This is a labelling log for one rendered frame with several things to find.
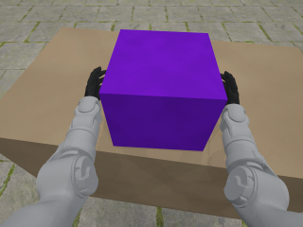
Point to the pedestal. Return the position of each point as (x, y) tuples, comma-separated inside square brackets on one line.
[(37, 111)]

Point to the left robot hand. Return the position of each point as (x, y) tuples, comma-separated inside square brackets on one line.
[(93, 84)]

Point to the right robot hand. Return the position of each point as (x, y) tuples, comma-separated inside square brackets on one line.
[(231, 88)]

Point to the left robot forearm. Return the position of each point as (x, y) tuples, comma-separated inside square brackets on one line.
[(82, 135)]

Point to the right robot forearm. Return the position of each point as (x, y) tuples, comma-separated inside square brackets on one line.
[(238, 142)]

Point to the right robot upper arm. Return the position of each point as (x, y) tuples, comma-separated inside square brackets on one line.
[(260, 199)]

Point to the carton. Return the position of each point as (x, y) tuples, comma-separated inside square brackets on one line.
[(162, 89)]

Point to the left robot upper arm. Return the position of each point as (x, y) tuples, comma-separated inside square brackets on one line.
[(63, 187)]

